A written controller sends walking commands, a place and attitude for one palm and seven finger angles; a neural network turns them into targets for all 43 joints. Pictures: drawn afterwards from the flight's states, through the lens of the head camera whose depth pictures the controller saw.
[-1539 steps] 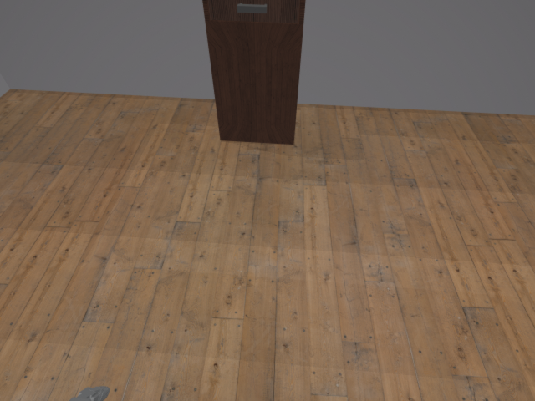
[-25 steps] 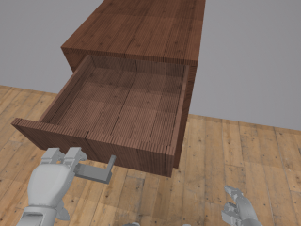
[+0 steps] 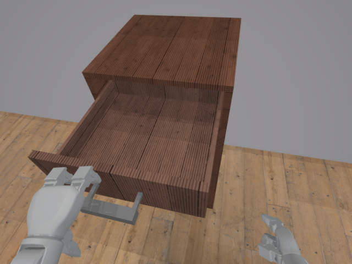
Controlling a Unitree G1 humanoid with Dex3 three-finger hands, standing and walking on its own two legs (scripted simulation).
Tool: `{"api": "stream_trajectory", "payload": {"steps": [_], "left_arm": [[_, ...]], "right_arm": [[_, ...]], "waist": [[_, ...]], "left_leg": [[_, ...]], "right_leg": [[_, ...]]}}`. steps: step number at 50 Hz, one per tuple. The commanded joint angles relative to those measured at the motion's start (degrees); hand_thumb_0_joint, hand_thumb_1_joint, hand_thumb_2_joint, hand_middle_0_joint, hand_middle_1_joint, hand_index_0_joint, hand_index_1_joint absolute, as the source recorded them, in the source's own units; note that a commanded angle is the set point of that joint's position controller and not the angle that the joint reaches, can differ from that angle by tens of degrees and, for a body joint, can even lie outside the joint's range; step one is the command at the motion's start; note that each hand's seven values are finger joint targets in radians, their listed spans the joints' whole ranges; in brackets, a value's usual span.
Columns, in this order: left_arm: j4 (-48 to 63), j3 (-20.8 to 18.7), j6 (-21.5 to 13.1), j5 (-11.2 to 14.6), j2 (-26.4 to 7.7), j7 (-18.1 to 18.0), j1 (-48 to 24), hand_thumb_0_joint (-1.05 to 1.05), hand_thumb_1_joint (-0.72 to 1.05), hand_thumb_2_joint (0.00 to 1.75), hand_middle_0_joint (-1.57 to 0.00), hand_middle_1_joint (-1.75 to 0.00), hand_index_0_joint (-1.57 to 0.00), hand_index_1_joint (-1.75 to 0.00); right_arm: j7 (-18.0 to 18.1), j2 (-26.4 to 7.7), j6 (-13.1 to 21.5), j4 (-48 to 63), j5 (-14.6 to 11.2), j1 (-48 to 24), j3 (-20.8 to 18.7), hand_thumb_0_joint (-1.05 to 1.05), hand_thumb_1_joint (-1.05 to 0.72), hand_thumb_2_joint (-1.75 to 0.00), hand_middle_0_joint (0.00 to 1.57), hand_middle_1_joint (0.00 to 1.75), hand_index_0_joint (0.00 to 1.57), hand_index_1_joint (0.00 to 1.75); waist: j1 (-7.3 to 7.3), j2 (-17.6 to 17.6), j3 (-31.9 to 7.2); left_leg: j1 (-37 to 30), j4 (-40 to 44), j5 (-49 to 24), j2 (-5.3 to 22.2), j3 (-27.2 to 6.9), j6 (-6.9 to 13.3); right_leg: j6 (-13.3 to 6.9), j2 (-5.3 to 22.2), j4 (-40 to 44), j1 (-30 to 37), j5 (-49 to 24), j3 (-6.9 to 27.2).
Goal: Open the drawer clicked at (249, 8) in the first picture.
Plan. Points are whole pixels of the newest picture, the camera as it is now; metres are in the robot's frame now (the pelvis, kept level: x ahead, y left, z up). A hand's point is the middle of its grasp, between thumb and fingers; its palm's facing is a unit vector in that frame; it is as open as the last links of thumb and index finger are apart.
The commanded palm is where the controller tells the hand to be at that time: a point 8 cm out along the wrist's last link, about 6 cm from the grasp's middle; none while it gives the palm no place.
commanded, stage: lift the hand off the handle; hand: left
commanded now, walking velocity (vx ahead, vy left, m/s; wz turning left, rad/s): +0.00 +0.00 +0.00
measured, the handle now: (112, 201) +0.24 +0.18 +0.02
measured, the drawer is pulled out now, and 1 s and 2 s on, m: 0.30 0.30 0.30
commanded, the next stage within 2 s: draw the hand back to the body in 0.86 s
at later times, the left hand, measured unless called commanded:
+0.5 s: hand (58, 194) +0.20 +0.24 +0.13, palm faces +0.07 -0.08 -0.99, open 13.8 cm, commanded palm +0.17 +0.23 +0.19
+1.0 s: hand (50, 188) +0.20 +0.23 +0.17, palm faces +0.06 -0.09 -0.99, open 13.8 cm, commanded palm +0.17 +0.23 +0.23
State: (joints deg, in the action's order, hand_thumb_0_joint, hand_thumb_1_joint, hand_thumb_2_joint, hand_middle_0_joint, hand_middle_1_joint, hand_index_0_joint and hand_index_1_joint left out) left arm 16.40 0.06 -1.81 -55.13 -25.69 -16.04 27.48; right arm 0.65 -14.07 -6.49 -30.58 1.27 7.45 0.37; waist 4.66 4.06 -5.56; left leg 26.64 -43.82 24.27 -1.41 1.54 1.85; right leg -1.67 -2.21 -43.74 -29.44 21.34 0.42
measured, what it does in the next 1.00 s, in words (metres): stands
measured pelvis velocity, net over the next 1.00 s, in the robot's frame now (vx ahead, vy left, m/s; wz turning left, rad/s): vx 0.00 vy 0.00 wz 0.03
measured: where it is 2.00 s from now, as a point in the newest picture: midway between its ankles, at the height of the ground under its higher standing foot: outside the picture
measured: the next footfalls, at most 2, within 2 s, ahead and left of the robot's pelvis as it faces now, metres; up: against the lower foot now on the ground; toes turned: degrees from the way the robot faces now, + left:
none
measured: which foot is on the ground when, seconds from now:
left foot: down 0.00-1.00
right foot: down 0.00-1.00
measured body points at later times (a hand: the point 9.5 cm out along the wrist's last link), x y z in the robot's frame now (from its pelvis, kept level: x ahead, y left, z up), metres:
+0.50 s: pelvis +0.00 +0.00 +0.02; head +0.01 -0.04 +0.47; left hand +0.19 +0.24 +0.19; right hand +0.22 -0.21 -0.07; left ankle -0.02 +0.10 -0.71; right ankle +0.01 -0.10 -0.71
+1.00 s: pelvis +0.00 +0.00 +0.03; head +0.00 -0.04 +0.47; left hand +0.19 +0.23 +0.22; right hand +0.23 -0.20 -0.06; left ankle -0.02 +0.10 -0.71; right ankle +0.01 -0.10 -0.71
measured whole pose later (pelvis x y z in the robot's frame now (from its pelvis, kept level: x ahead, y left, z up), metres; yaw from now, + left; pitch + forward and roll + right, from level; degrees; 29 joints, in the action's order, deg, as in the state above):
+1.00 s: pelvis +0.00 +0.00 +0.03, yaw +1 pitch +0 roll +0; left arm 30.9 -5.2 1.3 -44.0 -34.0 3.4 23.0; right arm 0.1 -15.8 -7.5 -28.2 -1.4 7.3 3.1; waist 5.5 6.3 -1.9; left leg 12.9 -30.1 17.5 -1.7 -0.2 1.8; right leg -1.4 -1.8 -28.9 -14.6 14.7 -0.8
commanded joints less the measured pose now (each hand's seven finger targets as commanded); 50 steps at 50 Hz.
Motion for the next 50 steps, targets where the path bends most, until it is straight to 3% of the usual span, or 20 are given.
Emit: {"api": "stream_trajectory", "payload": {"steps": [1,2,7,9,11,15,22,26,28,31,34,36,37,39,41,43,45,46,47,50], "left_arm": [[13.95,-7.45,0.42,0.62,-10.31,-0.50,-5.90,0.00,-0.50,0.30,-0.30,-1.20,-0.30,-1.20],[15.11,-6.66,0.66,0.65,-9.87,-0.14,-5.71,0.00,-0.50,0.30,-0.30,-1.20,-0.30,-1.20],[16.07,-8.94,1.30,1.73,-12.46,1.90,-6.25,0.00,-0.50,0.30,-0.30,-1.20,-0.30,-1.20],[17.16,-7.82,1.27,2.42,-11.23,2.77,-6.26,0.00,-0.50,0.30,-0.30,-1.20,-0.30,-1.20],[16.99,-10.31,1.87,3.57,-13.19,3.85,-3.73,0.00,-0.50,0.30,-0.30,-1.20,-0.30,-1.20],[17.12,-10.36,2.44,4.41,-14.11,6.13,-6.11,0.00,-0.50,0.30,-0.30,-1.20,-0.30,-1.20],[22.08,-11.14,2.73,6.56,-15.64,9.68,-8.08,0.00,-0.50,0.30,-0.30,-1.20,-0.30,-1.20],[22.90,-12.87,3.02,7.96,-16.30,10.55,-5.91,0.00,-0.50,0.30,-0.30,-1.20,-0.30,-1.20],[23.81,-11.48,3.19,7.66,-15.71,11.14,-9.21,0.00,-0.50,0.30,-0.30,-1.20,-0.30,-1.20],[23.62,-15.20,3.89,8.96,-18.79,11.79,-7.50,0.00,-0.50,0.30,-0.30,-1.20,-0.30,-1.20],[23.79,-14.14,4.17,9.53,-18.24,13.37,-9.16,0.00,-0.50,0.30,-0.30,-1.20,-0.30,-1.20],[25.50,-16.53,4.61,11.30,-20.30,14.24,-8.33,0.00,-0.50,0.30,-0.30,-1.20,-0.30,-1.20],[26.85,-14.68,4.76,10.90,-19.49,14.95,-10.05,0.00,-0.50,0.30,-0.30,-1.20,-0.30,-1.20],[25.13,-13.45,4.80,11.44,-17.71,15.92,-8.59,0.00,-0.50,0.30,-0.30,-1.20,-0.30,-1.20],[23.12,-16.11,4.94,12.85,-19.27,16.84,-6.66,0.00,-0.50,0.30,-0.30,-1.20,-0.30,-1.20],[23.63,-12.04,4.40,11.50,-16.80,17.70,-10.79,0.00,-0.50,0.30,-0.30,-1.20,-0.30,-1.20],[24.43,-13.43,3.47,10.98,-18.73,17.49,-12.30,0.00,-0.50,0.30,-0.30,-1.20,-0.30,-1.20],[25.28,-16.06,3.11,12.26,-20.50,17.00,-11.88,0.00,-0.50,0.30,-0.30,-1.20,-0.30,-1.20],[25.82,-15.23,2.64,10.96,-20.32,16.99,-12.85,0.00,-0.50,0.30,-0.30,-1.20,-0.30,-1.20],[25.69,-15.78,1.87,10.81,-19.95,15.98,-10.29,0.00,-0.50,0.30,-0.30,-1.20,-0.30,-1.20]], "right_arm": [[0.42,-5.48,2.37,9.96,-0.26,-7.92,-1.41,0.00,-0.90,-0.90,0.20,0.30,0.20,0.30],[0.24,-5.23,2.42,10.00,-0.10,-7.17,-1.23,0.00,-0.90,-0.90,0.20,0.30,0.20,0.30],[0.40,-5.39,2.11,10.04,-0.35,-7.66,-0.58,0.00,-0.90,-0.90,0.20,0.30,0.20,0.30],[0.39,-5.36,2.03,10.20,-0.38,-7.47,-0.73,0.00,-0.90,-0.90,0.20,0.30,0.20,0.30],[0.51,-5.89,2.07,10.68,-0.94,-8.56,-0.52,0.00,-0.90,-0.90,0.20,0.30,0.20,0.30],[0.56,-5.85,1.40,10.26,-0.98,-8.12,-0.35,0.00,-0.90,-0.90,0.20,0.30,0.20,0.30],[0.68,-6.40,1.38,11.20,-1.32,-8.53,0.23,0.00,-0.90,-0.90,0.20,0.30,0.20,0.30],[0.65,-6.92,1.39,11.51,-2.08,-9.89,0.09,0.00,-0.90,-0.90,0.20,0.30,0.20,0.30],[0.53,-6.34,1.18,11.20,-1.72,-8.81,0.13,0.00,-0.90,-0.90,0.20,0.30,0.20,0.30],[0.53,-7.03,1.39,11.61,-2.54,-10.23,0.21,0.00,-0.90,-0.90,0.20,0.30,0.20,0.30],[0.27,-6.80,1.16,11.28,-2.42,-9.09,0.00,0.00,-0.90,-0.90,0.20,0.30,0.20,0.30],[0.13,-7.43,1.47,11.98,-3.18,-10.94,0.25,0.00,-0.90,-0.90,0.20,0.30,0.20,0.30],[0.01,-7.00,1.34,12.27,-2.71,-9.96,0.69,0.00,-0.90,-0.90,0.20,0.30,0.20,0.30],[-0.02,-6.88,1.33,12.00,-2.71,-9.61,0.33,0.00,-0.90,-0.90,0.20,0.30,0.20,0.30],[-0.24,-7.39,1.47,11.91,-3.57,-10.78,0.39,0.00,-0.90,-0.90,0.20,0.30,0.20,0.30],[-0.43,-6.62,1.23,11.86,-2.87,-9.80,0.58,0.00,-0.90,-0.90,0.20,0.30,0.20,0.30],[-0.14,-7.04,1.37,12.23,-2.64,-9.18,0.39,0.00,-0.90,-0.90,0.20,0.30,0.20,0.30],[-0.11,-7.36,1.94,12.36,-3.28,-10.45,0.57,0.00,-0.90,-0.90,0.20,0.30,0.20,0.30],[-0.16,-6.91,1.82,12.60,-2.54,-9.26,0.96,0.00,-0.90,-0.90,0.20,0.30,0.20,0.30],[-0.10,-6.94,1.64,12.34,-2.44,-8.39,0.34,0.00,-0.90,-0.90,0.20,0.30,0.20,0.30]], "waist": [[0.09,-1.01,-7.38],[0.34,-0.31,-8.76],[0.40,-1.85,-6.51],[0.54,-1.56,-7.04],[0.95,-1.83,-6.90],[0.76,-3.34,-4.47],[0.99,-1.29,-6.19],[1.09,-0.65,-4.10],[0.74,-1.80,-3.65],[1.22,-0.67,-4.65],[0.90,-2.62,-3.63],[0.96,-0.64,-4.48],[1.04,-0.96,-5.28],[0.61,-1.76,-2.22],[0.53,-2.25,-0.87],[-0.02,-2.54,0.16],[0.51,-2.16,-2.06],[0.44,-0.79,-2.38],[1.09,-1.21,-4.70],[1.03,-1.13,-4.14]], "left_leg": [[-7.02,7.74,-17.11,1.81,-2.12,-1.11],[-8.00,7.84,-18.03,1.89,-1.88,-1.08],[-8.58,9.56,-18.51,1.92,-1.79,-1.06],[-9.54,10.03,-19.66,1.89,-1.70,-0.96],[-10.36,10.70,-20.62,2.03,-1.81,-1.05],[-10.23,12.48,-19.06,1.85,-1.40,-0.87],[-12.79,14.56,-20.24,2.29,-1.44,-0.88],[-13.59,15.41,-20.77,2.61,-1.76,-1.02],[-13.56,15.97,-21.14,2.52,-1.56,-0.91],[-14.65,16.38,-21.19,2.68,-1.95,-1.05],[-14.46,17.18,-21.93,2.50,-1.62,-0.87],[-15.23,17.04,-22.26,2.81,-1.98,-1.07],[-15.20,17.47,-22.60,2.59,-1.76,-0.96],[-14.77,18.11,-22.22,2.68,-1.77,-1.01],[-14.38,17.96,-20.41,3.06,-1.93,-1.05],[-13.73,18.67,-19.08,2.70,-1.63,-0.96],[-14.66,18.56,-18.72,2.61,-1.60,-0.85],[-14.83,18.06,-17.85,2.98,-2.01,-0.91],[-15.17,18.02,-18.52,2.58,-1.91,-0.88],[-15.26,17.52,-20.65,2.69,-1.56,-1.05]], "right_leg": [[-0.46,1.24,8.21,6.00,-12.17,1.88],[-0.23,1.64,8.16,6.62,-12.40,1.30],[0.02,1.72,10.17,8.85,-14.30,1.59],[0.18,1.90,10.72,10.17,-15.41,1.15],[0.14,1.63,11.75,11.95,-17.83,2.17],[0.61,2.07,13.38,12.99,-16.33,1.32],[0.79,2.92,15.42,16.33,-16.90,0.56],[0.59,2.28,16.64,16.54,-17.47,0.99],[0.77,2.89,16.83,16.63,-16.61,-0.15],[0.61,2.44,17.38,18.42,-17.82,0.62],[0.98,2.96,17.75,18.73,-17.86,-0.42],[0.81,2.60,18.02,19.88,-19.33,0.39],[1.07,3.28,17.95,20.23,-18.77,-0.52],[1.19,3.04,18.55,18.82,-17.41,-1.22],[0.97,2.31,19.19,18.54,-16.55,-0.41],[1.12,2.92,19.37,17.12,-13.68,-1.40],[1.08,2.87,19.48,17.70,-13.26,-1.19],[0.75,2.34,19.55,18.09,-13.45,-0.48],[0.78,2.92,19.17,18.71,-12.95,-1.10],[0.72,3.01,19.04,18.09,-15.35,-0.85]]}}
